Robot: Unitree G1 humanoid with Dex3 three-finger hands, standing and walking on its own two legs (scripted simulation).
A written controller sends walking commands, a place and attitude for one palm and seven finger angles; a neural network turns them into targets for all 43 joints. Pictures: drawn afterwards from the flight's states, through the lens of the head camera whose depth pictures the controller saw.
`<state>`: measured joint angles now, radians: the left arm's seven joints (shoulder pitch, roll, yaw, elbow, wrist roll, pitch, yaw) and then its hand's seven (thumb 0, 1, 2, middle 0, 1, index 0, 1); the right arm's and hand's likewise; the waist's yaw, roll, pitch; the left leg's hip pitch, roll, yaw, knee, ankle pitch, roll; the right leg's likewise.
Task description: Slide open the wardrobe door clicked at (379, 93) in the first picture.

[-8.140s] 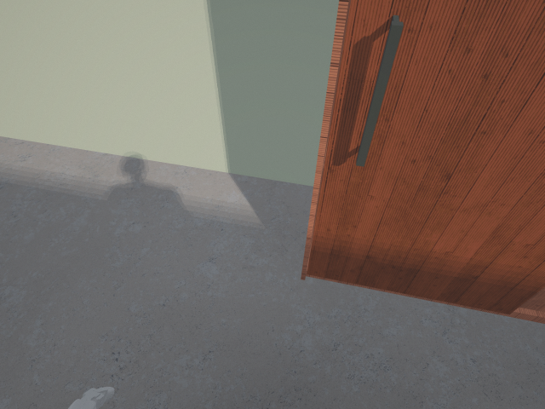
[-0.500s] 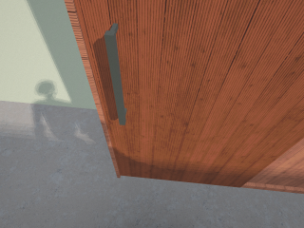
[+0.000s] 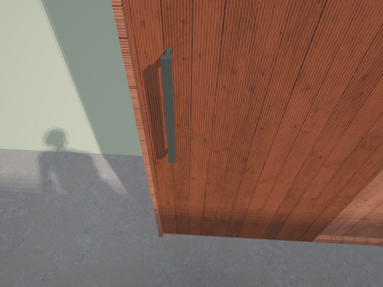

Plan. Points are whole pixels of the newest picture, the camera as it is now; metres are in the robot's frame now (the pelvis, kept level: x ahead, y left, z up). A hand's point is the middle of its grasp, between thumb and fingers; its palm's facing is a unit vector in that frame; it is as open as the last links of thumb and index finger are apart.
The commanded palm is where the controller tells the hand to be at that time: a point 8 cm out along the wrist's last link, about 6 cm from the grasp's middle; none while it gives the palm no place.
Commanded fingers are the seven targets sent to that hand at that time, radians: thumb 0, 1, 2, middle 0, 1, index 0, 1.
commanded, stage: come to a stop and stand still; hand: left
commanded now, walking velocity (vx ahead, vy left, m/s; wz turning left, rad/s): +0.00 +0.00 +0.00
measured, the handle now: (170, 113) +0.50 +0.09 +0.10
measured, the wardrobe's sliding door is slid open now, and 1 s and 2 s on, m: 0.00 0.00 0.00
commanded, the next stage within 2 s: look again from close up in 1.60 s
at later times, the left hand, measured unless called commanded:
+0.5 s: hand out of the picture -0.05 +0.14 -0.17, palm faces +0.07 -0.98 -0.17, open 7.4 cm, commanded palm none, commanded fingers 0.00 0.90 0.90 -0.20 -0.30 -0.20 -0.30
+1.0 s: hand out of the picture -0.03 +0.11 -0.17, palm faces +0.06 -0.99 -0.16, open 7.4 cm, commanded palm none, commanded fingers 0.00 0.90 0.90 -0.20 -0.30 -0.20 -0.30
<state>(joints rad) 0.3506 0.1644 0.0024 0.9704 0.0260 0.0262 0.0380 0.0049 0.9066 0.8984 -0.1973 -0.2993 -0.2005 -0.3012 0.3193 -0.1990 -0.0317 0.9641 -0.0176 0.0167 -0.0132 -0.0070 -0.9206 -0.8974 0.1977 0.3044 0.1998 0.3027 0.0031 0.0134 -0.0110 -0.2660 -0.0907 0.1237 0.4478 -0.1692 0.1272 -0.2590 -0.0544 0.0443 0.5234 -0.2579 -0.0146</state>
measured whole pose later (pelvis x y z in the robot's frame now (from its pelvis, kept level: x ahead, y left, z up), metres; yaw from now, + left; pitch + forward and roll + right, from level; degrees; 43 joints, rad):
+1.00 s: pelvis -0.01 -0.05 +0.00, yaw +2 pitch -1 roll +0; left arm 0.38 0.12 -0.01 1.06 0.02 -0.01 0.04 0.00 0.91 0.90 -0.20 -0.30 -0.20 -0.30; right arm 0.34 -0.14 -0.02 1.08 -0.01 0.00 -0.02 0.00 -0.91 -0.90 0.20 0.30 0.20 0.30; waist -0.01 0.00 -0.02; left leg -0.29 -0.04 0.07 0.43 -0.14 0.06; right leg -0.25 0.02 0.03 0.47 -0.20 0.00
